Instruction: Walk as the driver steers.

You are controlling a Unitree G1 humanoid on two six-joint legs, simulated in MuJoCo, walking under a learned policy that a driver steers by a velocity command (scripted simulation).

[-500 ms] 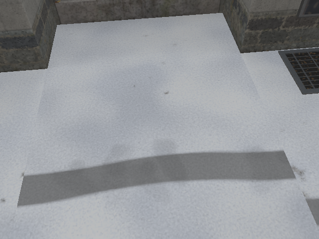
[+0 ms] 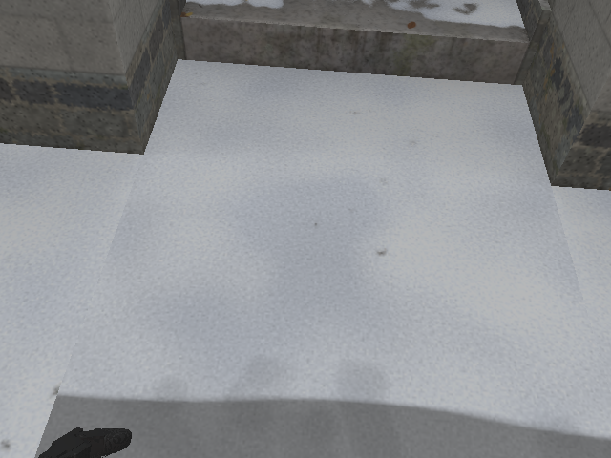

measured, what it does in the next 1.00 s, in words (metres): walks ahead, turning right: right foot, then left foot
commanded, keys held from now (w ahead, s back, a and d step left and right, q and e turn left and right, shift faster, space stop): w+q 0.06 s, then w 0.06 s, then w+e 0.88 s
